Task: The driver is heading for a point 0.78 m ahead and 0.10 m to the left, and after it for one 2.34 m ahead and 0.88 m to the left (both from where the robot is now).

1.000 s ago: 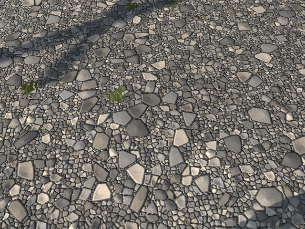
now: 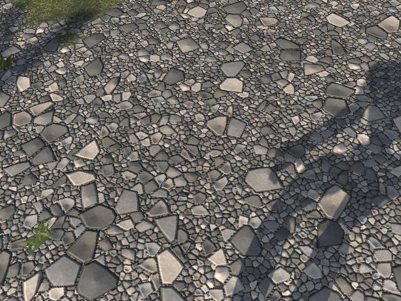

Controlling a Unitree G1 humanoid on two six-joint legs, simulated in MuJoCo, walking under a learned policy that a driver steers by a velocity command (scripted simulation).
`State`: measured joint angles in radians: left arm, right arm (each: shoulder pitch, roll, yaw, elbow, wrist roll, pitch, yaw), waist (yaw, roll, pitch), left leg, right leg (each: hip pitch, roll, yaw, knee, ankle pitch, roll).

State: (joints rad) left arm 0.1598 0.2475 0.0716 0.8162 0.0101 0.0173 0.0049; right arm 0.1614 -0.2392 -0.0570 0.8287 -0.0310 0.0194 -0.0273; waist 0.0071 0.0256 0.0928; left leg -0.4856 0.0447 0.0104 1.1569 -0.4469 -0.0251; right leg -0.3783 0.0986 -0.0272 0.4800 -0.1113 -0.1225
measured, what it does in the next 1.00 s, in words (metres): walks ahead: left foot, then right foot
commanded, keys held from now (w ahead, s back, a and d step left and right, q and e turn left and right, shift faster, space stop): no key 0.08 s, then w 0.68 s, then w+q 0.24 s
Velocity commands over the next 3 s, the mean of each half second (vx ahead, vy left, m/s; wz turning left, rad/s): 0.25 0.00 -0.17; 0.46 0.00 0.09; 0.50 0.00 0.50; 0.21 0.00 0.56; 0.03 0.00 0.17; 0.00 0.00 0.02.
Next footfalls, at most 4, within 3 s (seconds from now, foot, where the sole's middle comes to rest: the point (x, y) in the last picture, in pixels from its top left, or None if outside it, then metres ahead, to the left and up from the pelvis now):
0.32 left None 0.04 0.12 -0.77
0.76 right None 0.30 -0.13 -0.77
1.28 left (208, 249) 0.59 0.04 -0.77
1.78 right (220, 172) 0.90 -0.01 -0.77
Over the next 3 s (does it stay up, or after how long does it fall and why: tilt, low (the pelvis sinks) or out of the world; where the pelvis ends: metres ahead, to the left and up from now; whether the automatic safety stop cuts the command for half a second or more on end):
stays up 0.74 0.01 0.01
